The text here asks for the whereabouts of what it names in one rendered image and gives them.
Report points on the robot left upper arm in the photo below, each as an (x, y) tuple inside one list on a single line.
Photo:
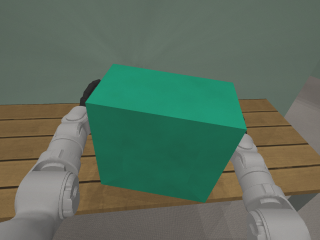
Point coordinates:
[(44, 200)]

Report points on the carton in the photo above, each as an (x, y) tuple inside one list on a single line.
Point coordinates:
[(163, 133)]

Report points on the robot right forearm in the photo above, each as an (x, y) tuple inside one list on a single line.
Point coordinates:
[(258, 187)]

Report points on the robot left hand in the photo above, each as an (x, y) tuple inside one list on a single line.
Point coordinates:
[(86, 94)]

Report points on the robot left forearm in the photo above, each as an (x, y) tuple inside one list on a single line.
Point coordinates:
[(66, 147)]

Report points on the table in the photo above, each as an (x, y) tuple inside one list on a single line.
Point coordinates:
[(26, 131)]

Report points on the robot right upper arm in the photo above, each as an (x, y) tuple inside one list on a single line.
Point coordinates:
[(275, 224)]

